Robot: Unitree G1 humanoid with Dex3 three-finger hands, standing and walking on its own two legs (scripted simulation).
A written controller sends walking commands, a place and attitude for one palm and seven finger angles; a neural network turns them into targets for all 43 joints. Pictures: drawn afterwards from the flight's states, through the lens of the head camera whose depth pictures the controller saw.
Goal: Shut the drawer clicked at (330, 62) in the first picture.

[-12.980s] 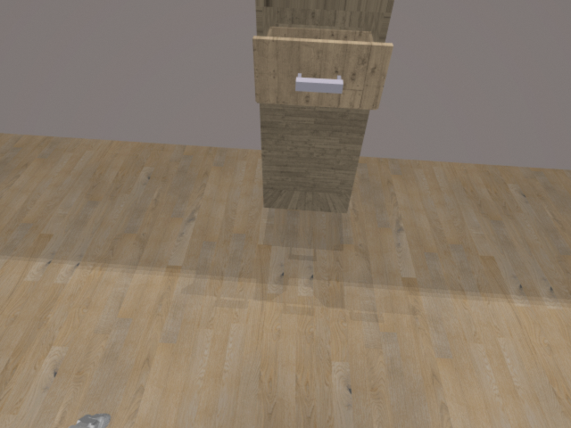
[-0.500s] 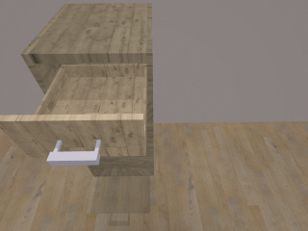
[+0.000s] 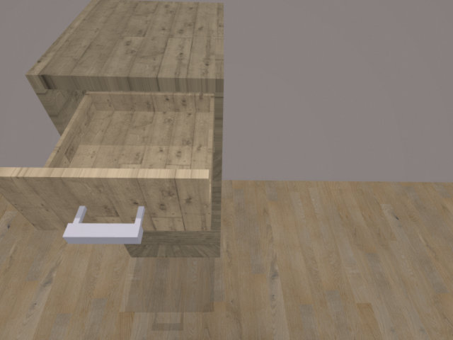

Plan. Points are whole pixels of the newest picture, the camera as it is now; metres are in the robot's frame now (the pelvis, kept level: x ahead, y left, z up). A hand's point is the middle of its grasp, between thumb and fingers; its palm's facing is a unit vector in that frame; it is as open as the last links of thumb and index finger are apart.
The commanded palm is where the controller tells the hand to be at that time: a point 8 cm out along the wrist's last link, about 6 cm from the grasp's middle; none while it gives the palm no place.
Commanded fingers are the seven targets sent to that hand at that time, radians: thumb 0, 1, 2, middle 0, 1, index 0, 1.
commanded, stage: look again from close up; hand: left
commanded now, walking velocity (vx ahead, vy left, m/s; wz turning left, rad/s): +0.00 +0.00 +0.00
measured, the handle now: (108, 222) +0.30 +0.24 +0.03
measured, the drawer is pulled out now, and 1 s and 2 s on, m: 0.24 0.24 0.24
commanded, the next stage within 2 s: shuffle to correct the standing spot in 0.26 s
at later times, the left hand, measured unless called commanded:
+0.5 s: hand out of the picture +0.00 +0.16 -0.18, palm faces +0.05 -0.98 -0.20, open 7.4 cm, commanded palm none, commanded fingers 0.00 0.90 0.90 -0.20 -0.30 -0.20 -0.30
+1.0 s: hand out of the picture -0.04 +0.20 -0.17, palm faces +0.10 -0.97 -0.23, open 7.4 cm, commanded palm none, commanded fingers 0.00 0.90 0.90 -0.20 -0.30 -0.20 -0.30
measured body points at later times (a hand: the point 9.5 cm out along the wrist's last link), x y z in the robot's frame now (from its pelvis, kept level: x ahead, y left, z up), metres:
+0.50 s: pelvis +0.00 -0.02 +0.00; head +0.03 -0.01 +0.45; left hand +0.00 +0.21 -0.16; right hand +0.01 -0.24 -0.16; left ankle -0.01 +0.11 -0.74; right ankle -0.04 -0.12 -0.74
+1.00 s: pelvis -0.05 +0.01 -0.01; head -0.06 +0.00 +0.44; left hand -0.05 +0.25 -0.16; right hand +0.02 -0.22 -0.16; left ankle -0.01 +0.10 -0.74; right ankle -0.04 -0.10 -0.74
